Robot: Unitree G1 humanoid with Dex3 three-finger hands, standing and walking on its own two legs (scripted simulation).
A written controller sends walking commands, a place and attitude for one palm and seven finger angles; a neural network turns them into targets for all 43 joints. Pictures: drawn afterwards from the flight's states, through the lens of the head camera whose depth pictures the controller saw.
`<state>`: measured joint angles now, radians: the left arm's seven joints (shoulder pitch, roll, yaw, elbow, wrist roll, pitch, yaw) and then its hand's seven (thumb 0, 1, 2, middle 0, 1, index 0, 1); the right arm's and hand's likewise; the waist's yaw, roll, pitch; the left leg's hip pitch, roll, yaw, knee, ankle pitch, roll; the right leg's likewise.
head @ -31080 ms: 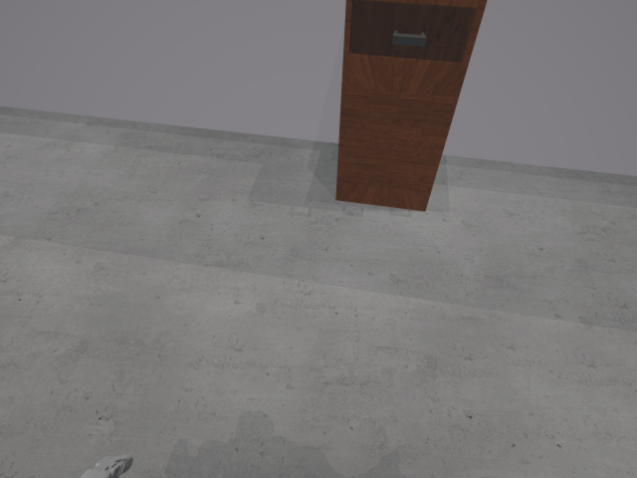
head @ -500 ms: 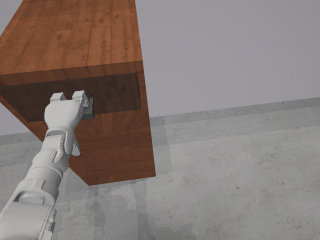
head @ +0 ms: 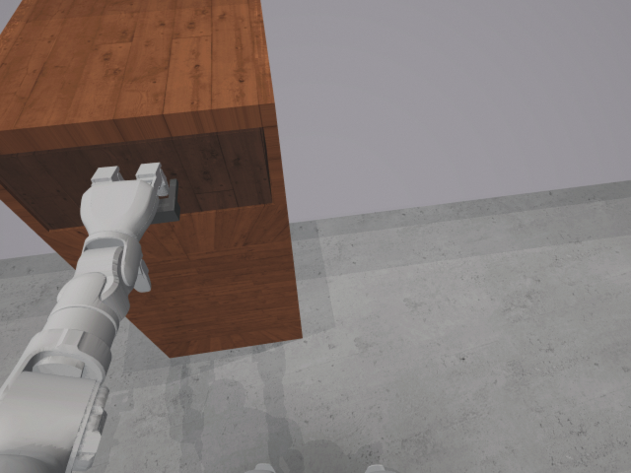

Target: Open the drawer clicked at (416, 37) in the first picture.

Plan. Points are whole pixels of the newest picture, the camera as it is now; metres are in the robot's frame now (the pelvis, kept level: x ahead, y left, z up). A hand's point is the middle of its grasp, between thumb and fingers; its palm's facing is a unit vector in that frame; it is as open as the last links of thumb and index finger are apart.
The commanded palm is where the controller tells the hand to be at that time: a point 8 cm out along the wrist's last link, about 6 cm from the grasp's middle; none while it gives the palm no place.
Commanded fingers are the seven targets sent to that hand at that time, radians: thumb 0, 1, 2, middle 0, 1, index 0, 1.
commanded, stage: lower the fingers behind the handle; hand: left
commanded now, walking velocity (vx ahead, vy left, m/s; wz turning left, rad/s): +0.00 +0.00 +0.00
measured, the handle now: (143, 201) +0.49 +0.26 +0.03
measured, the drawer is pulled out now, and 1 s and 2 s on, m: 0.00 0.00 0.00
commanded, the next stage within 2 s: lift the fingers back up to retry in 0.18 s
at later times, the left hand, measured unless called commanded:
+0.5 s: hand (136, 227) +0.43 +0.26 +0.04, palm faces -0.03 +0.00 -1.00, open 13.8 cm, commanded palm +0.41 +0.27 +0.10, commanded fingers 0.00 -0.50 0.30 -0.30 -1.20 -0.30 -1.20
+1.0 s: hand (100, 203) +0.43 +0.28 +0.10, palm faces +0.02 -0.02 -1.00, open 13.8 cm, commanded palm +0.40 +0.27 +0.15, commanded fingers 0.00 -0.50 0.30 -0.30 -1.20 -0.30 -1.20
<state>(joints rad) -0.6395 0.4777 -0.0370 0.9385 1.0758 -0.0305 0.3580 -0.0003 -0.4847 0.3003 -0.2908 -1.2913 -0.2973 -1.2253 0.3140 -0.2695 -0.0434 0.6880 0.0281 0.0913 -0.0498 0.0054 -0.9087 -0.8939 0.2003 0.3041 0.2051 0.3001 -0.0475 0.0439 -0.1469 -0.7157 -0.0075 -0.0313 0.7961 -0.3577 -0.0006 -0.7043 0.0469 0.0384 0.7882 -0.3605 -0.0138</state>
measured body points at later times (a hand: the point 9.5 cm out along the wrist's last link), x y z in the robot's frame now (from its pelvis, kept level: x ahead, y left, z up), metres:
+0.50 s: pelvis +0.00 +0.01 +0.00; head +0.06 -0.01 +0.45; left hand +0.43 +0.25 +0.09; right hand +0.05 -0.26 -0.13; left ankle +0.01 +0.12 -0.70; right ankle +0.01 -0.11 -0.70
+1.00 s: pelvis +0.03 +0.01 +0.02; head +0.07 -0.01 +0.47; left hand +0.42 +0.28 +0.15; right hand +0.15 -0.25 -0.10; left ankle +0.01 +0.12 -0.70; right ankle +0.01 -0.11 -0.70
